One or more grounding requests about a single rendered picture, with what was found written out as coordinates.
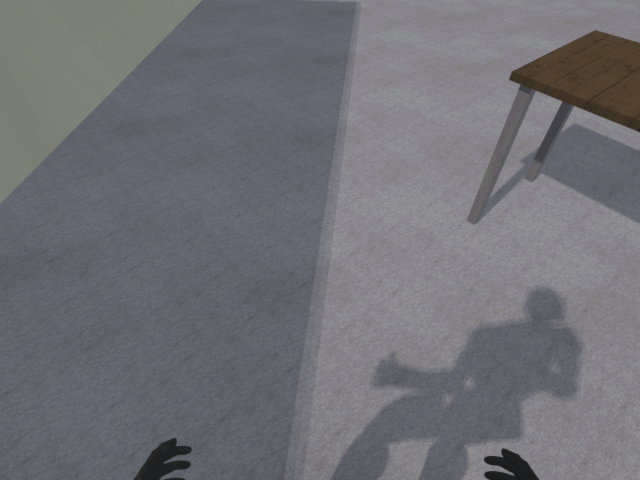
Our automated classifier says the right robot hand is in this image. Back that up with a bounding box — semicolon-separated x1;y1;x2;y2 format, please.
484;448;539;480

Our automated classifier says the table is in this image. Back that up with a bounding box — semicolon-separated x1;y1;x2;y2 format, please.
467;30;640;225

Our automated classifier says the left robot hand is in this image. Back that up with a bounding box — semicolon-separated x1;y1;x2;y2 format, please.
134;438;192;480

